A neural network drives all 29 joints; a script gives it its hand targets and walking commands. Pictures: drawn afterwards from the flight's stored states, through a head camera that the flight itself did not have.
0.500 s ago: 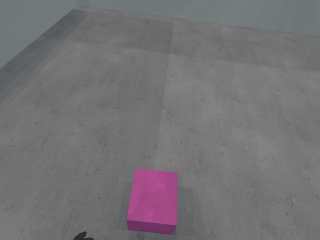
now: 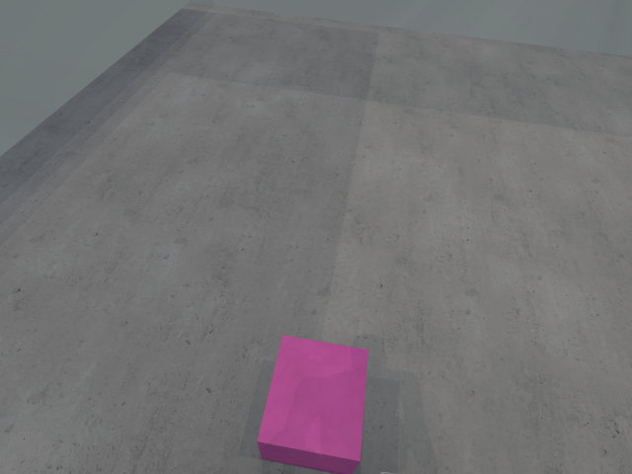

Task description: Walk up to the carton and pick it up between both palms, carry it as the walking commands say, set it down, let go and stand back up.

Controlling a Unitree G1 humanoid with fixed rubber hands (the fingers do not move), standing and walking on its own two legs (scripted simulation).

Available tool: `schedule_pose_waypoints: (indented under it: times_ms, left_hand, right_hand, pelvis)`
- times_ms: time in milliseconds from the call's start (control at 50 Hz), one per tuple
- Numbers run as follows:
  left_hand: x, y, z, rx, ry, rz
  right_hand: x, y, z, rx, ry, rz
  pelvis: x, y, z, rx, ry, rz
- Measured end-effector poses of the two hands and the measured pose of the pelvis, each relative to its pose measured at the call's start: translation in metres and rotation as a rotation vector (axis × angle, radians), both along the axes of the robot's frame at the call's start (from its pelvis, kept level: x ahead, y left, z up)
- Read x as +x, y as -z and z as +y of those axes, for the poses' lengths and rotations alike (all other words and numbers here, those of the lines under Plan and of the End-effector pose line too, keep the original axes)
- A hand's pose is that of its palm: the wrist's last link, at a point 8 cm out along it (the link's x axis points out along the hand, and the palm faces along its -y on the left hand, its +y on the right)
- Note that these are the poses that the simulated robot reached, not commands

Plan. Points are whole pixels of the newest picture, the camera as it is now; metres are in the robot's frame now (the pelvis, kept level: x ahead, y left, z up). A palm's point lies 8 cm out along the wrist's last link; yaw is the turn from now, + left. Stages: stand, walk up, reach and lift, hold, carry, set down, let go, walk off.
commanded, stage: walk up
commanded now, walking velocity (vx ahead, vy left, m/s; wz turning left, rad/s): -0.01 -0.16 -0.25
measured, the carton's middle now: (315, 403) +0.43 -0.01 -0.66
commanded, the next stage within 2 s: none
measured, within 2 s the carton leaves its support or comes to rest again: neither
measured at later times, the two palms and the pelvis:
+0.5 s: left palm out of the picture +0.08 +0.15 -0.10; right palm out of the picture +0.04 -0.35 -0.13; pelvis +0.03 -0.09 +0.02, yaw -5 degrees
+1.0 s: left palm out of the picture +0.03 +0.25 -0.14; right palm out of the picture -0.01 -0.20 -0.09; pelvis -0.01 +0.02 +0.03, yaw -7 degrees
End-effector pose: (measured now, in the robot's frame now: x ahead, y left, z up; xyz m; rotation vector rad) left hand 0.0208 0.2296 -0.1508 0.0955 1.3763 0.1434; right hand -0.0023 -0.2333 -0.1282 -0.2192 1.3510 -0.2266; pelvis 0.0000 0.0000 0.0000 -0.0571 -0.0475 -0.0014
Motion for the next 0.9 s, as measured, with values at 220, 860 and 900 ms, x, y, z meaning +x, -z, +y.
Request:
schedule_pose_waypoints:
  times_ms: [220,860,900]
  left_hand:
    - [0.092,-0.011,-0.053,0.074,0.119,-0.132]
    - [0.042,-0.022,0.022,0.056,0.135,-0.113]
    - [0.038,-0.021,0.022,0.018,0.128,-0.093]
  right_hand:
    - [-0.027,0.015,-0.064,0.048,0.118,0.131]
    - [-0.012,-0.031,-0.011,-0.003,0.114,-0.071]
    - [-0.015,-0.039,0.002,-0.005,0.115,-0.078]
  pelvis:
    - [0.028,0.007,-0.065,0.035,0.051,0.042]
    - [-0.011,-0.019,0.002,0.014,0.12,0.069]
    - [-0.011,-0.025,0.009,-0.002,0.122,0.07]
